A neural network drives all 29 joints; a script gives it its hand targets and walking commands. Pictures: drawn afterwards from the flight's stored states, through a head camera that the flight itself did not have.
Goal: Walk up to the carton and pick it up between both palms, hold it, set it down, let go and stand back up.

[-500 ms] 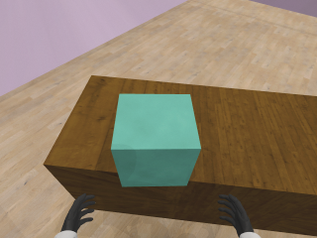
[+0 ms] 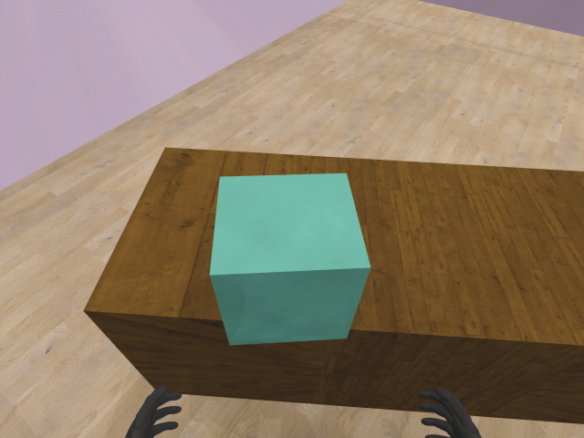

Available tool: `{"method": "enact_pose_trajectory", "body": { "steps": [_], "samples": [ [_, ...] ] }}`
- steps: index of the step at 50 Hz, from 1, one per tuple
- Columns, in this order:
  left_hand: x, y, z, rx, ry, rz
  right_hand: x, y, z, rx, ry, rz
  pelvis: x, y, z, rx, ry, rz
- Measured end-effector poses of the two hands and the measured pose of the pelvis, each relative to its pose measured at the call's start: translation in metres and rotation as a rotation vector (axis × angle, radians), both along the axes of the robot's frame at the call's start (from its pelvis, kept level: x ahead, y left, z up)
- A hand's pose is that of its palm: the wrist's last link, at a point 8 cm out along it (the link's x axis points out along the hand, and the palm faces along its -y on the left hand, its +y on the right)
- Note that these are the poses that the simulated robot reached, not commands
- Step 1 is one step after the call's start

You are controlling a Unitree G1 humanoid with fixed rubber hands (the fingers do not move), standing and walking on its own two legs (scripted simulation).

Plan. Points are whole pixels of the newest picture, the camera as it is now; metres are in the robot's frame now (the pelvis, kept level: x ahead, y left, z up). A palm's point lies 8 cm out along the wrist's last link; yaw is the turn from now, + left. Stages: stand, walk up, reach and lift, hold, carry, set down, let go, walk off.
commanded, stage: let go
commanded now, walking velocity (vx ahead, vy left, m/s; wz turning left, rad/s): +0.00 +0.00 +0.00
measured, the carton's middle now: (286, 261) +0.44 +0.03 -0.08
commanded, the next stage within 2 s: stand in 0.42 s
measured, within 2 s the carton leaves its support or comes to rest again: neither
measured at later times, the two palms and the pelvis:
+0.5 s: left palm out of the picture +0.14 +0.22 -0.09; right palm out of the picture +0.12 -0.24 -0.11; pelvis +0.00 -0.01 -0.01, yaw +1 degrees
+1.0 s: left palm out of the picture -0.02 +0.23 -0.14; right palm out of the picture -0.02 -0.23 -0.14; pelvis +0.01 +0.00 +0.00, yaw +1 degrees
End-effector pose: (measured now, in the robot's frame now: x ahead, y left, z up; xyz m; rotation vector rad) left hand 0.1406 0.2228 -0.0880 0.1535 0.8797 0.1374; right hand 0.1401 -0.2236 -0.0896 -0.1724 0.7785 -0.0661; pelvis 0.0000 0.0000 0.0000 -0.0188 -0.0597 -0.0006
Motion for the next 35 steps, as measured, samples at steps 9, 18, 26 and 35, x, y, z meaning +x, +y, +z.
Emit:
{"method": "enact_pose_trajectory", "body": {
  "steps": [9,18,26,35],
  "samples": [
    [0.004,0.003,0.005,0.024,-0.014,-0.016,-0.008,-0.002,-0.002,0.005,-0.007,-0.009,-0.005,-0.003,-0.001,0.004,0.001,-0.007],
    [0.006,-0.003,0.006,0.022,-0.009,-0.021,-0.012,-0.007,-0.002,0.006,-0.007,-0.011,-0.006,-0.008,-0.001,0.009,0.002,-0.009],
    [-0.011,-0.006,-0.004,0.038,-0.016,-0.071,-0.026,-0.022,-0.020,-0.022,0.162,-0.042,-0.002,-0.010,-0.005,0.008,0.037,0.011],
    [-0.080,0.007,-0.029,0.027,0.178,0.021,-0.090,-0.034,-0.038,-0.041,0.387,-0.108,0.003,-0.009,-0.002,0.007,0.043,0.020]
  ]
}}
